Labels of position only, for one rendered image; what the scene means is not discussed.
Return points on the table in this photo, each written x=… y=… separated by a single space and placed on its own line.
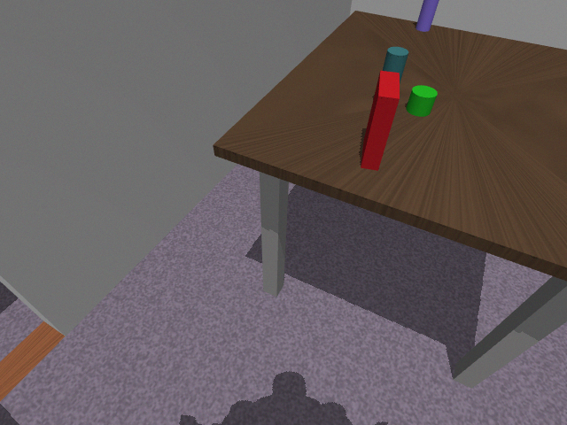
x=486 y=168

